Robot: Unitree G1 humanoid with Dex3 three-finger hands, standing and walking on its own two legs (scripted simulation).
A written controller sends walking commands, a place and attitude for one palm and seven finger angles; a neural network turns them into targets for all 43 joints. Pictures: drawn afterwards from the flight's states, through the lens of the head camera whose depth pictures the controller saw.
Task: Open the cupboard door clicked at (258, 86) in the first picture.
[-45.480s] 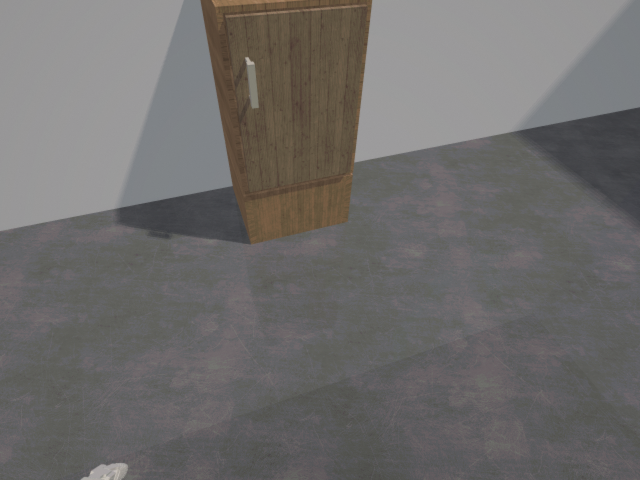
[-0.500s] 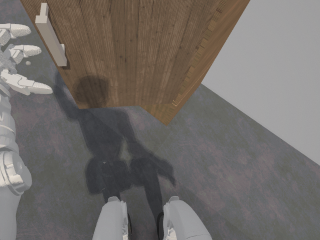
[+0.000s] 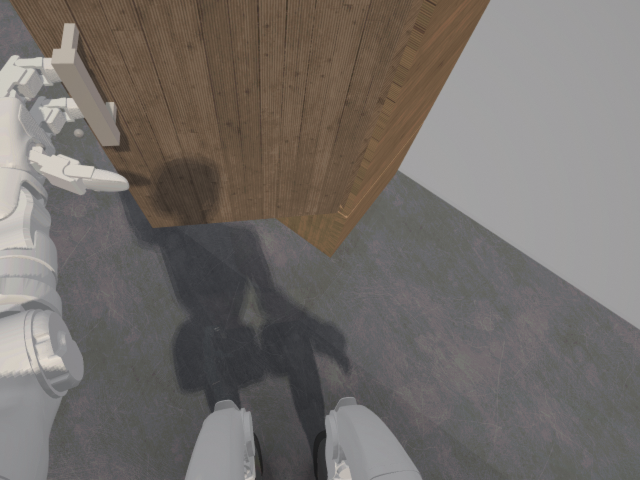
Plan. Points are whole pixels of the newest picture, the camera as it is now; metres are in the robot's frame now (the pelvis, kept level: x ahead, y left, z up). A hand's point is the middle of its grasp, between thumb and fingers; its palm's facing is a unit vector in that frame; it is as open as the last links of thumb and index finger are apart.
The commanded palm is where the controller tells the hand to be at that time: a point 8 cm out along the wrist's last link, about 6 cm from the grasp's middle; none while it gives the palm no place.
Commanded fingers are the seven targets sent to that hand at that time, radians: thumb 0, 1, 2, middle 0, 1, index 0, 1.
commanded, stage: slide the fingers in behind the handle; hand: left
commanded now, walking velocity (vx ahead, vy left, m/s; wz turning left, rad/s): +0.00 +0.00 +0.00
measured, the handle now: (91, 89) +0.57 +0.23 +0.06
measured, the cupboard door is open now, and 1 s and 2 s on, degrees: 45 45 47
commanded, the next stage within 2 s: close the thumb around the handle in 1.08 s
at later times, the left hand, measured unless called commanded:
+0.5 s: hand (106, 136) +0.50 +0.21 +0.06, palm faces +0.07 -1.00 -0.01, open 14.0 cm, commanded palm +0.48 +0.25 +0.05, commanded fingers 0.00 -0.50 0.30 -0.30 -1.20 -0.30 -1.20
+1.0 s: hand (116, 135) +0.51 +0.20 +0.05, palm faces +0.09 -1.00 -0.01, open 14.1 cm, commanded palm +0.48 +0.23 +0.05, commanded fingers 0.00 -0.50 0.30 -0.30 -1.20 -0.30 -1.20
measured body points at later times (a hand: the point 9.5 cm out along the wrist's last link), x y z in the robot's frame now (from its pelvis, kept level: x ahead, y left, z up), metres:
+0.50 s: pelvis +0.00 +0.00 +0.00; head +0.15 +0.02 +0.43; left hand +0.49 +0.26 +0.06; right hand +0.02 -0.27 -0.11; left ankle +0.03 +0.09 -0.64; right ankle +0.00 -0.11 -0.64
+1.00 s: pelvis +0.00 +0.00 +0.00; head +0.15 +0.03 +0.42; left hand +0.50 +0.25 +0.06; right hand +0.01 -0.26 -0.11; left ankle +0.03 +0.09 -0.64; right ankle +0.00 -0.11 -0.64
